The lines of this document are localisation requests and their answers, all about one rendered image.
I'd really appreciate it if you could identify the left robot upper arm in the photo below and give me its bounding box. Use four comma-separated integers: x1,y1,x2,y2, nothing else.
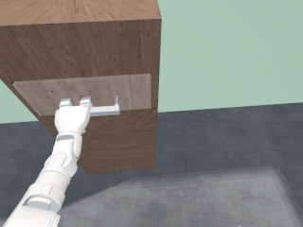
8,205,61,227

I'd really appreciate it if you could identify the drawer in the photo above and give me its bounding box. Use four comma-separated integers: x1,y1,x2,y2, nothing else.
12,73,152,116

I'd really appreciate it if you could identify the cabinet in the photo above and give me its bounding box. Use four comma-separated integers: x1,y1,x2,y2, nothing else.
0,0,162,175

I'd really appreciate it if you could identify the handle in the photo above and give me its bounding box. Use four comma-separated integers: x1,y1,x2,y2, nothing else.
56,96,120,116

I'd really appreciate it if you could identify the left robot hand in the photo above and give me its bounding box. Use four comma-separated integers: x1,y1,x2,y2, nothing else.
54,96,95,135

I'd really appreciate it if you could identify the left robot forearm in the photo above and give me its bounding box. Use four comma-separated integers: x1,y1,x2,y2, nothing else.
3,131,82,227

